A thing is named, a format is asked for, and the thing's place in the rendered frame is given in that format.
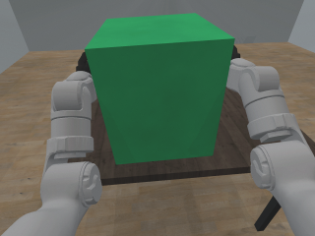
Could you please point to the robot left upper arm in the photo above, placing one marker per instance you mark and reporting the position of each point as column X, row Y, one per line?
column 67, row 192

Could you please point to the robot right upper arm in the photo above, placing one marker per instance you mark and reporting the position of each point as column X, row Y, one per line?
column 287, row 170

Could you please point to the robot left hand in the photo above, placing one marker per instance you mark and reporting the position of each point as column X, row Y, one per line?
column 83, row 64

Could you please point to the robot right hand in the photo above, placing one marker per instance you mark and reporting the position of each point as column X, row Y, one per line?
column 235, row 54

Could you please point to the robot right forearm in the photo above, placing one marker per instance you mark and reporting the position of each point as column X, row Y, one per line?
column 263, row 99

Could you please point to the robot left forearm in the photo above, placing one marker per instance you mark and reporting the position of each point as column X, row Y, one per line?
column 70, row 115

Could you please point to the carton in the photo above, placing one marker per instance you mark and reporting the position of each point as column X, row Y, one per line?
column 160, row 83

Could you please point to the table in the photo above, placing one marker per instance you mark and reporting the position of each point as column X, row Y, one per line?
column 232, row 155

